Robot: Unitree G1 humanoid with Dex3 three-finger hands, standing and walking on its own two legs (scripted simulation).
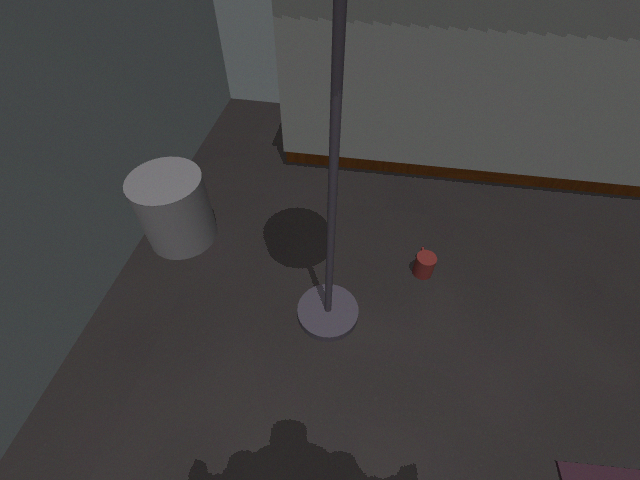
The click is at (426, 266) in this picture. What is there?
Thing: mug
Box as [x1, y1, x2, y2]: [412, 247, 436, 279]
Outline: 421,247 421,249 417,253 412,272 417,278 426,279 430,276 436,261 436,256 431,251 425,250 423,247
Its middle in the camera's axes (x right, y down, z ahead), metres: +0.41 +0.07 +1.54
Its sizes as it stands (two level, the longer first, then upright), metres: 0.113 0.079 0.096
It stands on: the floor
